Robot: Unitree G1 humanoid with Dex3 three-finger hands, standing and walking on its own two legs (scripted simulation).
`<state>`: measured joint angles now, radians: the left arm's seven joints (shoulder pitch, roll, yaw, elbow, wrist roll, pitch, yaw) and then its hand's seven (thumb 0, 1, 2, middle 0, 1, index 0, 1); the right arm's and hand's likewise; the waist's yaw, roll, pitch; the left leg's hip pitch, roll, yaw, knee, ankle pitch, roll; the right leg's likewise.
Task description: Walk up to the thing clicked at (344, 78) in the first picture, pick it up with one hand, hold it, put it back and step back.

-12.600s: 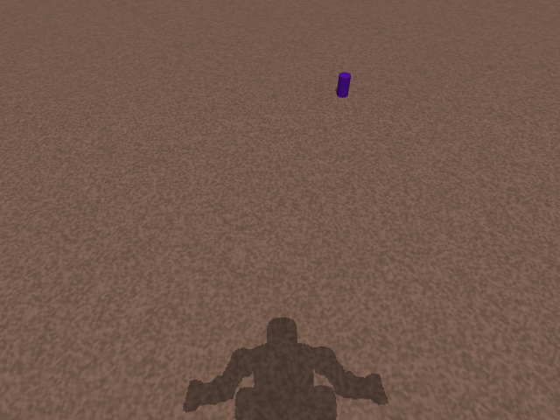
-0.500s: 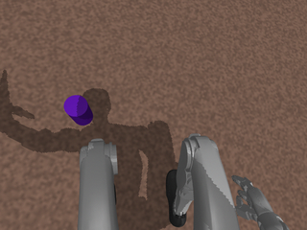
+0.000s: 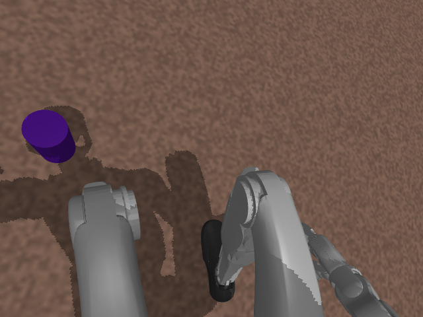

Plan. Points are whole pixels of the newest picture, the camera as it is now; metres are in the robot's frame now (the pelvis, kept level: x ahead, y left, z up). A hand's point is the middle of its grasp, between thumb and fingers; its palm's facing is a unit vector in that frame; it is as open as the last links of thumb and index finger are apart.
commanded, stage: approach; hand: left
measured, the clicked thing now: (52, 139) +0.45 +0.26 -0.25
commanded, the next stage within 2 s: close in in 0.08 s
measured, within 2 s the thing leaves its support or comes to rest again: neither
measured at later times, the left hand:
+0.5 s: hand (26, 149) +0.41 +0.30 -0.21, palm faces +0.26 -0.96 +0.05, open 17.5 cm
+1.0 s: hand (50, 144) +0.43 +0.26 -0.21, palm faces +0.26 -0.96 +0.01, open 16.8 cm
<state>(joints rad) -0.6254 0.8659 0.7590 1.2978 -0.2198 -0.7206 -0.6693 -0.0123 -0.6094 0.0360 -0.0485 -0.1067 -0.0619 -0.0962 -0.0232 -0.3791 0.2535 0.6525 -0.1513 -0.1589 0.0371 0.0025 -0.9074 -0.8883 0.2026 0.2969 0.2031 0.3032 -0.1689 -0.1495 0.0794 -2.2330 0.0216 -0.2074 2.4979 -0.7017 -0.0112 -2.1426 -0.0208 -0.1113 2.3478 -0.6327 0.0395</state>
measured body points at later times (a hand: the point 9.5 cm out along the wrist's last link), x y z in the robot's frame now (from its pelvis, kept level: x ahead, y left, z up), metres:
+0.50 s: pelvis -0.01 +0.01 -0.04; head +0.22 +0.19 +0.30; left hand +0.39 +0.35 -0.21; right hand +0.17 -0.24 -0.06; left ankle +0.08 +0.13 -0.28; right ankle +0.12 -0.13 -0.28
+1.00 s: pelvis -0.02 +0.02 -0.04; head +0.21 +0.20 +0.30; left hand +0.41 +0.31 -0.21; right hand +0.11 -0.24 -0.05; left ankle +0.08 +0.13 -0.28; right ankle +0.12 -0.13 -0.28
